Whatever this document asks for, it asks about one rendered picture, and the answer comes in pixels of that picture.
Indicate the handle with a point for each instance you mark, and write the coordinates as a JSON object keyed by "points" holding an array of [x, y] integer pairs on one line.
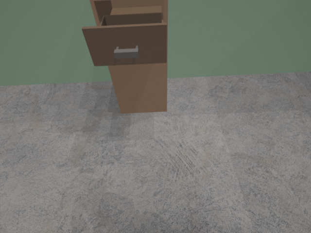
{"points": [[126, 53]]}

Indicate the cabinet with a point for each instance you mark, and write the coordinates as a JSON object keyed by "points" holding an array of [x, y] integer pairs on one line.
{"points": [[139, 88]]}

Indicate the drawer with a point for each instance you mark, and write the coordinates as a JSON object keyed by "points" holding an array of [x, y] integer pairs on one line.
{"points": [[147, 31]]}

